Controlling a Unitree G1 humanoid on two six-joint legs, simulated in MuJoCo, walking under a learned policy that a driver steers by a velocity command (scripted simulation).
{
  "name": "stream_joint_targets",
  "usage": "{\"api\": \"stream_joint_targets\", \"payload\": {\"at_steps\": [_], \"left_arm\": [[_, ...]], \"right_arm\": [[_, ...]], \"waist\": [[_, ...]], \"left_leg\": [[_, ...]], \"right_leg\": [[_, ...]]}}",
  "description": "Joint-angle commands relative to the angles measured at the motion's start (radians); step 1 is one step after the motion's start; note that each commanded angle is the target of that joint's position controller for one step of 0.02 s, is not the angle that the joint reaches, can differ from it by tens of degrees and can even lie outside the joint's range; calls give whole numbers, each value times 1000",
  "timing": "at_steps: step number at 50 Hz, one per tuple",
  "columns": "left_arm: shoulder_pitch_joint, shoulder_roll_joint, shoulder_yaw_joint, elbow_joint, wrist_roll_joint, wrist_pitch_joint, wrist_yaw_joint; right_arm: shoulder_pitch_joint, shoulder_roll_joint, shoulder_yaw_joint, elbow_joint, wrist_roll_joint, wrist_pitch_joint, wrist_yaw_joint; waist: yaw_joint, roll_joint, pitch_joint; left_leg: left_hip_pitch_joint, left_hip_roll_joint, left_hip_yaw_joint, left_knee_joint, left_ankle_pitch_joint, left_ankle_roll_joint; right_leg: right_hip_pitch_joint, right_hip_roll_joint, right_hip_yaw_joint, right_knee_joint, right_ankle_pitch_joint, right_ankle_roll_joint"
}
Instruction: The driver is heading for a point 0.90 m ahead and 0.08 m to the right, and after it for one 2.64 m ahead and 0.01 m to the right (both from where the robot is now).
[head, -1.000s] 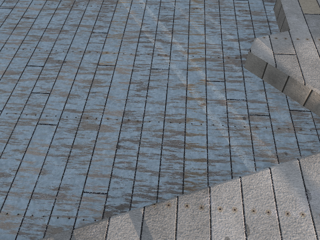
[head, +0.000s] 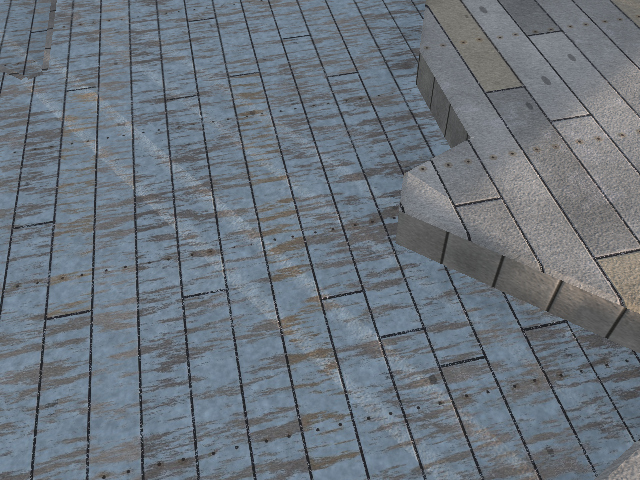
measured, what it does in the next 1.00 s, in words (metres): goes down, turning right: left foot 0.15 m lower, then right foot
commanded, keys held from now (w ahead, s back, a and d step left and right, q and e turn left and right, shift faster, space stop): w+e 0.30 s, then w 0.70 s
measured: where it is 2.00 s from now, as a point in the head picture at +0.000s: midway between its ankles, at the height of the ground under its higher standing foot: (379, 237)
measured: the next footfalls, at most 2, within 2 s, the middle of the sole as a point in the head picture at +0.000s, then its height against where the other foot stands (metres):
left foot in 0.50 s outside the picture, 0.15 m lower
right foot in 0.98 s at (419, 398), level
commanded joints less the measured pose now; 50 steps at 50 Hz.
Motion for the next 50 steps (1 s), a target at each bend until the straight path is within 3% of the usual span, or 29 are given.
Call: {"api": "stream_joint_targets", "payload": {"at_steps": [1,2,3,5,7,8,9,11,14,19,23,25,26,27,28,29,30,31,32,33,34,36,38,40,44,46,48,49,50], "left_arm": [[304,285,70,25,3,-14,17],[307,207,54,-3,-10,-43,-6],[271,183,48,-1,-14,-57,-17],[148,133,28,-35,-13,-67,-20],[143,147,25,-50,23,-81,2],[185,143,26,-24,17,-87,33],[226,131,23,5,8,-84,63],[269,119,16,16,19,-70,102],[270,123,15,23,11,-64,109],[306,89,14,46,-7,-41,123],[340,60,14,71,-21,-28,132],[336,48,8,89,-6,-31,98],[417,-41,-8,118,-2,-59,66],[510,-40,-32,107,-25,-80,63],[495,12,-34,92,-36,-100,71],[358,30,-37,32,-61,-109,80],[214,87,-24,13,-49,-104,99],[106,86,-22,-4,-34,-101,105],[94,97,-10,-1,-10,-91,98],[75,62,-12,-4,13,-89,86],[61,32,-17,-11,20,-85,79],[5,-28,-34,-28,38,-94,65],[-56,-60,-45,-34,22,-97,49],[-136,-46,-42,-49,11,-94,36],[-278,-28,-37,-88,8,-103,6],[-277,-5,-31,-89,8,-109,-3],[-122,57,-3,-40,13,-109,5],[72,113,17,11,23,-107,14],[231,207,43,35,41,-100,25]], "right_arm": [[-24,-21,11,-163,-21,-78,38],[-119,-117,-3,-189,0,-91,39],[-156,-126,-9,-208,21,-85,36],[-119,-125,-10,-177,-11,-64,24],[-123,-126,-13,-162,-30,-52,37],[-212,-118,-12,-195,-32,-50,43],[-288,-83,2,-225,-51,-53,51],[-325,-49,15,-237,-67,-54,71],[-332,-35,27,-258,-72,-54,89],[-387,-31,36,-296,-41,-59,94],[-287,-50,19,-248,-29,-59,72],[48,-68,-9,-130,-45,-62,66],[243,-96,-10,-73,-65,-68,76],[306,-145,-19,-38,-50,-63,77],[306,-182,-36,-45,-34,-44,71],[251,-209,-43,-24,-24,-28,55],[150,-112,-9,-72,-48,-30,39],[76,-74,12,-76,-62,-49,27],[32,-35,33,-69,-58,-67,32],[-9,-13,43,-65,-53,-75,31],[2,-18,43,-56,-56,-70,24],[47,-61,37,-42,-51,-64,4],[111,-86,28,-20,-28,-54,-9],[156,-98,24,-8,-6,-45,-12],[258,-85,22,29,-14,-14,-10],[243,-99,17,24,-22,-3,-8],[195,-119,14,4,-24,1,-6],[136,-119,18,-29,-35,-4,-5],[196,-45,44,-54,-36,-22,1]], "waist": [[46,-369,-164],[108,-190,-184],[68,-77,-111],[-6,68,-66],[-8,51,-71],[10,5,-38],[36,-46,-29],[55,-53,-47],[58,-56,-53],[100,-74,6],[103,-53,18],[-41,-8,-105],[-79,175,-251],[-50,324,-321],[-62,311,-390],[-53,234,-344],[-58,37,-253],[-42,23,-140],[15,10,-55],[55,57,6],[53,74,24],[25,151,-3],[-3,117,-45],[-40,80,-21],[-79,63,15],[-51,80,-11],[49,103,-122],[141,96,-242],[157,-77,-404]], "left_leg": [[-767,-146,-218,862,-213,46],[-816,-130,-326,787,-134,62],[-811,-96,-337,672,-54,74],[-675,-20,-359,503,15,52],[-614,-22,-351,390,188,50],[-616,-24,-371,257,329,52],[-630,-39,-359,140,462,48],[-600,-95,-340,26,663,46],[-494,-128,-349,-32,820,71],[-569,-84,-387,-186,804,52],[-479,-10,-364,-406,834,30],[-1,-25,-298,-339,817,54],[412,107,-422,-58,1135,135],[567,214,-631,4,1237,192],[568,284,-763,-75,970,289],[490,327,-936,-269,401,382],[301,316,-953,-385,187,374],[99,331,-954,-388,326,375],[-59,253,-825,-401,405,316],[-190,165,-679,-410,508,260],[-304,75,-529,-477,522,214],[-330,35,-433,-495,772,219],[-251,28,-392,-513,780,201],[-146,57,-405,-530,693,195],[79,108,-418,-479,712,185],[124,113,-407,-411,859,179],[82,79,-372,-233,1118,157],[-85,45,-353,-33,1048,131],[-488,-93,-286,342,641,61]], "right_leg": [[703,-161,554,-241,375,-322],[630,-221,669,-406,243,-342],[544,-229,652,-431,171,-307],[323,-209,555,-374,190,-264],[232,-154,468,-348,227,-226],[185,-111,409,-344,145,-186],[171,-89,394,-321,93,-178],[138,-52,381,-274,56,-168],[24,-26,395,-204,-5,-144],[159,-31,458,-42,-106,-110],[298,-4,420,178,4,-66],[89,71,289,545,71,-10],[-274,185,263,980,-511,43],[-497,164,273,1223,-533,79],[-577,129,264,1287,-477,96],[-698,88,179,1266,-349,101],[-658,20,154,1135,-200,87],[-599,-8,203,1066,-111,76],[-521,-50,214,868,-37,55],[-450,-81,215,669,29,61],[-332,-81,158,480,98,69],[-186,-52,95,207,236,103],[-105,-12,62,-3,317,104],[-123,2,56,-136,361,95],[-207,16,57,-244,327,44],[-136,42,38,-273,240,17],[152,81,10,-307,229,-28],[462,-2,98,-248,303,-84],[900,-248,454,-229,270,-229]]}}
